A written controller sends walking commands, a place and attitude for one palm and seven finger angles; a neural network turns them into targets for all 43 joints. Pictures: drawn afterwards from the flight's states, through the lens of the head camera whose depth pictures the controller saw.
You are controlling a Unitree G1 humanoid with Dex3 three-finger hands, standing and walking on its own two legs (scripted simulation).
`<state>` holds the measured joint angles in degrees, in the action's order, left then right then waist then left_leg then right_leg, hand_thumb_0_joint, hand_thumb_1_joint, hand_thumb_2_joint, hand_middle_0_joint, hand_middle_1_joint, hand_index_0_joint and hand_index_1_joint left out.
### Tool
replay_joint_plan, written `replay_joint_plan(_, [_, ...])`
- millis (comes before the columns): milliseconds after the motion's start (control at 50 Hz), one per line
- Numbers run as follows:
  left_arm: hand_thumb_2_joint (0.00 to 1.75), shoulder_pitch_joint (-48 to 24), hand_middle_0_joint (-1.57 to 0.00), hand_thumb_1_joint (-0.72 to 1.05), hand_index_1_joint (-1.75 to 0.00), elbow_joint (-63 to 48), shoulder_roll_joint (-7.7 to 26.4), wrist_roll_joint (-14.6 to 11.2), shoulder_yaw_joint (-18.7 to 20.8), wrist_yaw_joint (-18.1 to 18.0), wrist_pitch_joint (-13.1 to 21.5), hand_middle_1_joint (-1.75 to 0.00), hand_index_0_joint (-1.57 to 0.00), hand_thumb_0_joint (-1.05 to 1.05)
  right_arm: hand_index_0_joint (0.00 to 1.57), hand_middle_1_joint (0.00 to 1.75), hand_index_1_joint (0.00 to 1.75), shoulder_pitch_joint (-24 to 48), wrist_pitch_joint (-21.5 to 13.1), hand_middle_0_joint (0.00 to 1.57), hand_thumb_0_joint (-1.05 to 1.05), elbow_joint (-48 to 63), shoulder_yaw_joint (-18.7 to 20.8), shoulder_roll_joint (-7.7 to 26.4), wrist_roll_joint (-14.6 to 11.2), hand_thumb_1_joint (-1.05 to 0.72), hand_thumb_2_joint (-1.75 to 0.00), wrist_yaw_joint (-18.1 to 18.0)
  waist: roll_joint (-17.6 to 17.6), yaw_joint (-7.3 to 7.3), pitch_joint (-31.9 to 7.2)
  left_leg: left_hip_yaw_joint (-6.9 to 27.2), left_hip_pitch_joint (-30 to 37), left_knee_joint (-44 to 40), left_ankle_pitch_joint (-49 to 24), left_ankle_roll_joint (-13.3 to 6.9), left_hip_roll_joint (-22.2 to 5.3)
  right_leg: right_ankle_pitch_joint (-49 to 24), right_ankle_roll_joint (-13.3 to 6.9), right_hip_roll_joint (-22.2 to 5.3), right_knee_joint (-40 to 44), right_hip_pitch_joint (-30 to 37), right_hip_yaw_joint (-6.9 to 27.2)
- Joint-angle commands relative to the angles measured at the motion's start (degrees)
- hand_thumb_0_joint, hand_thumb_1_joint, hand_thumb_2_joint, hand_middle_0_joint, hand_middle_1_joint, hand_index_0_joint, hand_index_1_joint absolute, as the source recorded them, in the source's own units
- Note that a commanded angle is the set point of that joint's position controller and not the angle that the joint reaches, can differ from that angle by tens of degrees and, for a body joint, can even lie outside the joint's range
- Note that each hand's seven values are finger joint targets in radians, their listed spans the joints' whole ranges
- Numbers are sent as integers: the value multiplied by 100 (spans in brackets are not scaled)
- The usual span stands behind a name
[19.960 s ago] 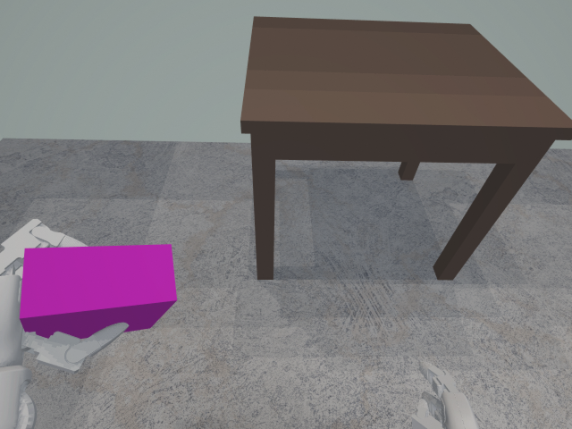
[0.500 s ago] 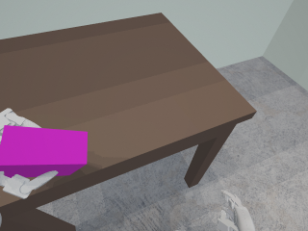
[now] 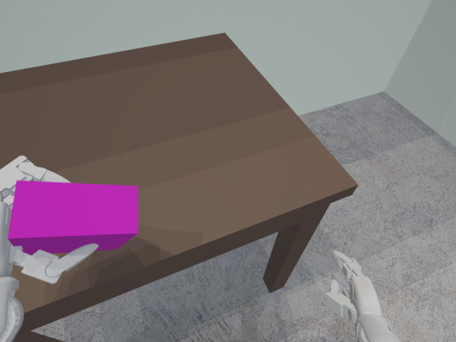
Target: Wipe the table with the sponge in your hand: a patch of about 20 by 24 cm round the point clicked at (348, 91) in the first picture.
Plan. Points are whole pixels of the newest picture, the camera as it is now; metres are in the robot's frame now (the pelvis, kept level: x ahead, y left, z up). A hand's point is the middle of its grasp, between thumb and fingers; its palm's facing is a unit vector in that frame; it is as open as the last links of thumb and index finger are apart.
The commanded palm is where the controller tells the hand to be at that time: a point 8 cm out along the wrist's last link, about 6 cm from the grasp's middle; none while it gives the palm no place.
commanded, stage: come to a stop and stand still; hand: left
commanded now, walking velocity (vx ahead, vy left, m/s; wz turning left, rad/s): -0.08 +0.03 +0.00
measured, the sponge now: (94, 221) +0.24 +0.20 +0.14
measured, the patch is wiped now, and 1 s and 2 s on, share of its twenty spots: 0.00 0.00 0.00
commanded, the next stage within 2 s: look again from close up in 1.10 s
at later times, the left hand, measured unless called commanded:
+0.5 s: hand (23, 292) +0.15 +0.24 +0.15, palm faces +0.27 -0.86 -0.43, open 10.3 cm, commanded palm +0.10 +0.30 +0.18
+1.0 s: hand out of the picture +0.12 +0.31 +0.16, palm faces +0.38 -0.83 -0.40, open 10.3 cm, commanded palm +0.07 +0.34 +0.18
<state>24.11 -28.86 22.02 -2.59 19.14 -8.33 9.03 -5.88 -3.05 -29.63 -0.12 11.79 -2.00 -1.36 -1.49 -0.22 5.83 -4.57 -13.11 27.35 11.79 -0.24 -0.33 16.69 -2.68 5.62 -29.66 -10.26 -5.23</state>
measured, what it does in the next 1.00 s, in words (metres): walks backwards: right foot, then right foot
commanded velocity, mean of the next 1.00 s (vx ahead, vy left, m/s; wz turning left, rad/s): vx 0.00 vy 0.00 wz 0.00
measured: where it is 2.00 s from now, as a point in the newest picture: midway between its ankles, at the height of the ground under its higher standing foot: outside the picture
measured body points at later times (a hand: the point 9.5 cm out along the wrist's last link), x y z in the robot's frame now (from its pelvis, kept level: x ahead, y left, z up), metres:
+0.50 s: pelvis -0.06 +0.02 -0.02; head -0.05 +0.03 +0.43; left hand +0.13 +0.29 +0.17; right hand +0.11 -0.21 -0.09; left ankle +0.01 +0.11 -0.72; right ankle +0.02 -0.10 -0.74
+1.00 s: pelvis -0.09 +0.06 +0.00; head -0.09 +0.07 +0.45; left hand +0.10 +0.35 +0.19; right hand +0.07 -0.17 -0.08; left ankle -0.03 +0.13 -0.73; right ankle -0.10 -0.06 -0.73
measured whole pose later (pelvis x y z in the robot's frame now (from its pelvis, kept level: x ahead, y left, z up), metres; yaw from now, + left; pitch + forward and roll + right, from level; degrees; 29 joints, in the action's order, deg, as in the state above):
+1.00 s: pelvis -0.09 +0.06 +0.00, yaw -1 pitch -2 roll -3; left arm 25.1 -24.4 21.6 -1.6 20.7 -5.7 12.0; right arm -13.4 -7.8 -35.0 -0.7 11.5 -0.3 -0.9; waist 1.6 1.0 1.6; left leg -0.1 -17.6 29.9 10.1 -3.3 1.5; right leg 14.0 -0.3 2.3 -24.1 -8.3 -2.2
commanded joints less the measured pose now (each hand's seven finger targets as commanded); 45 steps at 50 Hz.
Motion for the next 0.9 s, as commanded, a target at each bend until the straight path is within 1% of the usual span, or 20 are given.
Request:
replay_joint_plan(0, [130,448,-120,10,-160,-1369,1088,-95,1070,-60,263,-160,-120,0,20,30,30,119,-106,20,0,913,176,551,-33,-90,-90,-54,325,90,-1218,733,-135,325,-1047,-217,-577,-2927,459,-1578,945,661,1504])
replay_joint_plan(120, [130,485,-120,10,-160,-1084,1035,-202,1028,-138,205,-160,-120,0,20,30,30,51,-102,20,0,797,111,538,-53,-90,-90,-96,-183,120,-1192,699,-336,762,108,-134,-245,-3096,617,-2052,1402,561,1974])
replay_joint_plan(140, [130,-5501,-120,10,-160,-2279,5122,367,3842,-75,977,-160,-120,0,20,30,30,-902,-664,20,0,614,327,578,62,-90,-90,-258,-1195,-104,0,-765,-325,582,576,182,668,-6640,2301,-967,2058,-700,1046])
replay_joint_plan(160, [130,-2777,-120,10,-160,806,2193,51,1825,241,911,-160,-120,0,20,30,30,-741,-754,20,0,245,303,432,62,-90,-90,-177,-588,-27,-1566,-402,155,-371,-392,-125,387,-6512,2183,-893,599,557,313])
replay_joint_plan(180, [130,-1121,-120,10,-160,1108,1657,-121,1631,171,857,-160,-120,0,20,30,30,-500,-837,20,0,493,395,567,-30,-90,-90,-106,-360,309,-1265,-277,762,-295,-1063,-220,196,-6955,2155,-836,206,307,768])
replay_joint_plan(200, [130,-927,-120,10,-160,965,1016,-101,900,191,711,-160,-120,0,20,30,30,-554,-787,20,0,333,426,821,14,-90,-90,-93,556,176,-1760,98,1158,-504,-1779,-526,-178,-6131,1684,-844,-992,482,744])
replay_joint_plan(220, [130,-787,-120,10,-160,721,400,-143,274,229,621,-160,-120,0,20,30,30,-274,-764,20,0,425,393,750,8,-90,-90,-1,1775,189,-2039,832,1575,-398,-2826,-911,-994,-2479,1006,-832,-2249,-331,744])
replay_joint_plan(240, [130,-1164,-120,10,-160,-83,835,-59,466,236,621,-160,-120,0,20,30,30,-232,-690,20,0,579,441,768,91,-90,-90,122,1873,211,-1892,1316,1454,-536,-2996,-1133,-1449,742,684,-668,-2868,-1050,972])
replay_joint_plan(260, [130,-969,-120,10,-160,-103,634,19,283,329,555,-160,-120,0,20,30,30,-126,-677,20,0,621,433,713,76,-90,-90,223,1537,217,-1498,1304,1107,-499,-2579,-1120,-1406,1246,619,-573,-2868,-1373,1024])
replay_joint_plan(360, [130,-232,-120,10,-160,-1194,1367,66,958,178,737,-160,-120,0,20,30,30,-113,-912,20,0,769,323,717,-9,-90,-90,257,-111,323,-1035,809,-1835,-450,1802,-550,-855,52,342,-711,-528,972,360])
replay_joint_plan(400, [130,-449,-120,10,-160,-1317,1735,33,1364,174,767,-160,-120,0,20,30,30,-81,-831,20,0,805,310,645,82,-90,-90,160,-1266,308,-697,225,-1444,1693,1991,-127,131,1639,-169,-1622,1325,-459,2120])
replay_joint_plan(420, [130,-648,-120,10,-160,-1320,2136,5,1686,137,736,-160,-120,0,20,30,30,-95,-748,20,0,679,268,686,125,-90,-90,103,-1168,238,-529,330,-996,2639,1724,-44,183,2097,-552,-2251,1856,-1459,2739])
replay_joint_plan(440, [130,-1087,-120,10,-160,-1259,1736,-83,1492,136,690,-160,-120,0,20,30,30,-122,-712,20,0,576,203,524,159,-90,-90,80,-1027,156,-623,539,-595,2973,1579,-16,81,2699,-715,-2514,2027,-2079,2913])
replay_joint_plan(480, [130,-1430,-120,10,-160,-1123,1381,-64,1212,114,685,-160,-120,0,20,30,30,-143,-744,20,0,444,216,534,119,-90,-90,34,-861,40,-422,762,277,2827,1057,-15,-44,3036,-746,-2398,2095,-2985,2843])
replay_joint_plan(540, [130,-1416,-120,10,-160,-868,1197,-17,1040,102,706,-160,-120,0,20,30,30,-313,-745,20,0,226,137,549,152,-90,-90,-84,761,-17,-558,669,764,39,1147,-104,-13,2043,-156,-1282,478,-2305,1230])
replay_joint_plan(580, [130,-1832,-120,10,-160,-1044,1024,62,845,94,809,-160,-120,0,20,30,30,-382,-905,20,0,331,230,752,153,-90,-90,-28,2575,55,-561,2271,-557,-1534,1480,-618,-1022,1146,247,-289,-2258,-1232,398])
replay_joint_plan(640, [130,-1657,-120,10,-160,-968,808,141,570,213,775,-160,-120,0,20,30,30,-206,-979,20,0,358,300,563,137,-90,-90,132,1508,-16,-579,2582,-840,-1531,1256,-858,-1197,771,293,-465,-2902,-1192,842])
replay_joint_plan(680, [130,-1177,-120,10,-160,-1220,623,162,481,219,799,-160,-120,0,20,30,30,-253,-1013,20,0,431,379,691,106,-90,-90,226,890,81,-885,1843,-454,-1141,990,-755,-999,694,276,-540,-1535,-741,510])
replay_joint_plan(800, [130,-512,-120,10,-160,-1136,1126,129,1000,175,778,-160,-120,0,20,30,30,-210,-903,20,0,462,247,674,176,-90,-90,153,902,104,-1027,1512,-917,-989,1868,-114,-504,-50,92,-516,1129,874,448])
replay_joint_plan(880, [130,-581,-120,10,-160,-557,836,34,836,168,660,-160,-120,0,20,30,30,-247,-808,20,0,428,304,716,147,-90,-90,16,-90,50,-939,996,61,-39,935,-28,-74,655,-243,-1112,1551,-374,1256])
